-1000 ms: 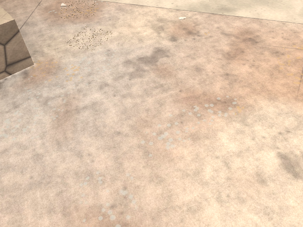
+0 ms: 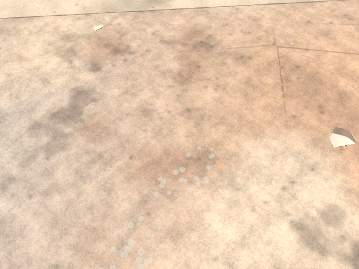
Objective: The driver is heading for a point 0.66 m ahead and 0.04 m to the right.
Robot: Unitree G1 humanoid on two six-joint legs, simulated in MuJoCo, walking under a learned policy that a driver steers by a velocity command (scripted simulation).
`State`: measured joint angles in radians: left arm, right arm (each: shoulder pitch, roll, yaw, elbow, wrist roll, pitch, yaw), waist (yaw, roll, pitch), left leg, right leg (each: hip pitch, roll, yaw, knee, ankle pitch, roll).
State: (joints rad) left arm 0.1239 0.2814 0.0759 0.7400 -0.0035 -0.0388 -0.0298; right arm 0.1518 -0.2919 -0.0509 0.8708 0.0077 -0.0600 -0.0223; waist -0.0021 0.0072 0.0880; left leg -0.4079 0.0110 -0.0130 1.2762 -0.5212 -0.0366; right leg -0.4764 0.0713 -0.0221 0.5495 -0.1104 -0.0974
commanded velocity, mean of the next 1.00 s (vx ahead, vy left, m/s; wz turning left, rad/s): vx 0.11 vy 0.00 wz -0.36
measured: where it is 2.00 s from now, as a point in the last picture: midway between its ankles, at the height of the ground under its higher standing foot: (220, 215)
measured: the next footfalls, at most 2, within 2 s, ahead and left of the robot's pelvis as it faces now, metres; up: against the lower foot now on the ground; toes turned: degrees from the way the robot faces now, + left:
left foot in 0.38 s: +0.18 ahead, +0.15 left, +0.00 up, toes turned -19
right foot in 0.76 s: +0.07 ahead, -0.09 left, +0.00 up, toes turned -17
